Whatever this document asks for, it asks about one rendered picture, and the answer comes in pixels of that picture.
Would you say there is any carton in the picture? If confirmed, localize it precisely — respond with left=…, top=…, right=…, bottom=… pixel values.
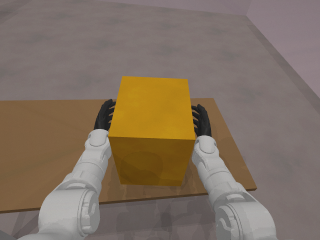
left=108, top=76, right=196, bottom=187

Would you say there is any right robot hand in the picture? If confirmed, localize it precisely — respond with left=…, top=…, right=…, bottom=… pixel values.
left=191, top=104, right=212, bottom=137

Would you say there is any robot left forearm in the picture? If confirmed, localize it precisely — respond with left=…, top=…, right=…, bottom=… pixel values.
left=38, top=129, right=112, bottom=230

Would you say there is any robot left upper arm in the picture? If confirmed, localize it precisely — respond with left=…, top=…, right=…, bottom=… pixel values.
left=17, top=188, right=100, bottom=240

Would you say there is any left robot hand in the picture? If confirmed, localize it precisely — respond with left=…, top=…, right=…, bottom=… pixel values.
left=93, top=99, right=116, bottom=131

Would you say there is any robot right upper arm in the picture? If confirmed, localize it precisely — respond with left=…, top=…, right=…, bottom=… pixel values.
left=215, top=201, right=293, bottom=240

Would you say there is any table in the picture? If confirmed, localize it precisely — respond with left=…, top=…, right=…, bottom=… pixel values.
left=0, top=98, right=257, bottom=240

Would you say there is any robot right forearm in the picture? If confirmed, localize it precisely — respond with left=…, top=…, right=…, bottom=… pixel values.
left=191, top=135, right=277, bottom=236

